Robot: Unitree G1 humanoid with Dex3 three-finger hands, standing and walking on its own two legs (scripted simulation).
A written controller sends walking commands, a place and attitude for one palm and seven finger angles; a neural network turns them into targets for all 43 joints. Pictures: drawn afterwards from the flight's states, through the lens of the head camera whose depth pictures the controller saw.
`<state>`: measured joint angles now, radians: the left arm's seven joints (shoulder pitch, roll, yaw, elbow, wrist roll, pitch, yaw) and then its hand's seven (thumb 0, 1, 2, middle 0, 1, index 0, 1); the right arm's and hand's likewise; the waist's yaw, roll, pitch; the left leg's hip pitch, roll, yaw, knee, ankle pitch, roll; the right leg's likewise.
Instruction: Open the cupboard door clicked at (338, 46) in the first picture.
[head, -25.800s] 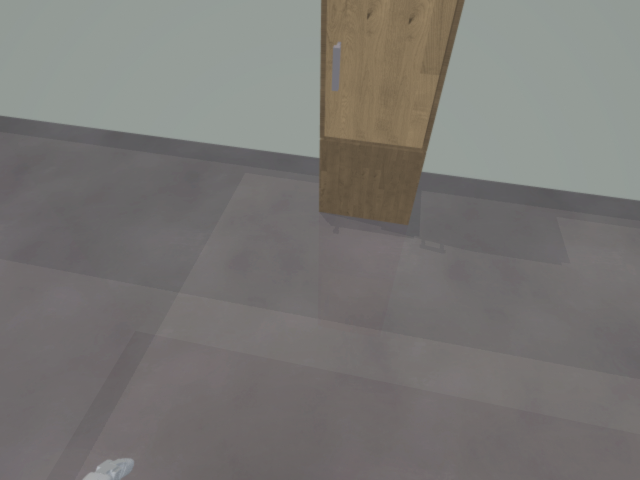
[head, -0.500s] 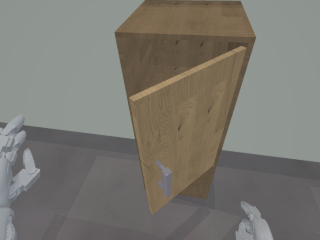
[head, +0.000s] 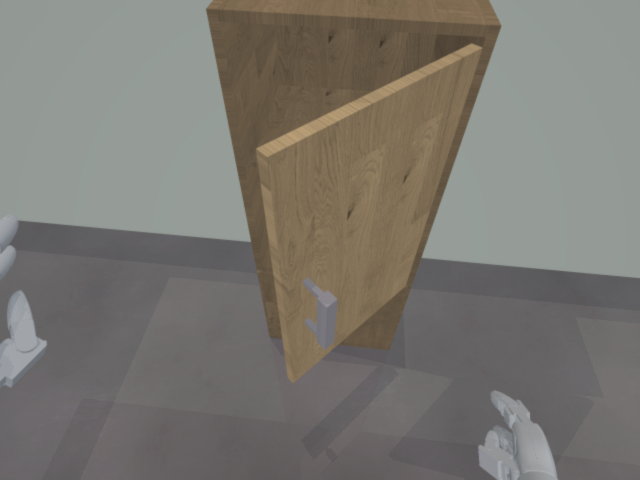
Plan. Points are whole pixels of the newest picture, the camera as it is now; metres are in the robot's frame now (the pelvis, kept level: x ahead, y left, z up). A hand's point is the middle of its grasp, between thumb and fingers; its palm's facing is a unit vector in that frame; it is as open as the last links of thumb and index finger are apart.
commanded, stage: step back with the hand held close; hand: left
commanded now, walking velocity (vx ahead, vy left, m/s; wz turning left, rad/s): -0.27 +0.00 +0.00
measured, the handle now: (317, 313) +0.37 +0.03 -0.07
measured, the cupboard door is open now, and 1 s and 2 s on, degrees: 48 48 48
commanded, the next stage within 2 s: stop stepping back and stand still in 0.78 s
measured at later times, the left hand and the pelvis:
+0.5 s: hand out of the picture +0.08 +0.29 +0.16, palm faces +0.55 -0.71 -0.45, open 7.4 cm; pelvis -0.09 +0.01 -0.02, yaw +7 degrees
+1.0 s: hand out of the picture +0.00 +0.26 +0.17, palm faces +0.49 -0.78 -0.38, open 7.4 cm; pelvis -0.19 +0.00 -0.01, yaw +2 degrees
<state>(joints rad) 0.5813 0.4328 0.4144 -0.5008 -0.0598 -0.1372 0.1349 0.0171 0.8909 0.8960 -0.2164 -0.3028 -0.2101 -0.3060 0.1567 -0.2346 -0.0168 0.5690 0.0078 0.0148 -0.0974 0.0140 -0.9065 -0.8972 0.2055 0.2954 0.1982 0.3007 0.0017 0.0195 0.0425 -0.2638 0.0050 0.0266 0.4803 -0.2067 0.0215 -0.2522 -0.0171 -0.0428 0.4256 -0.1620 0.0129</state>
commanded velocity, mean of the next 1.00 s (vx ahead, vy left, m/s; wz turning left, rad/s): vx -0.26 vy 0.00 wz -0.11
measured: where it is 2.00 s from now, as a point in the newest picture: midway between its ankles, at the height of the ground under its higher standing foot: outside the picture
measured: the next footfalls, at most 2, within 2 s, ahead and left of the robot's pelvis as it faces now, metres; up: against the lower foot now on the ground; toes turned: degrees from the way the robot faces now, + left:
right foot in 0.82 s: -0.23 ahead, -0.13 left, +0.00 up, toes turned +7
left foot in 1.00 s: -0.15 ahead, +0.09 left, +0.00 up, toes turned +6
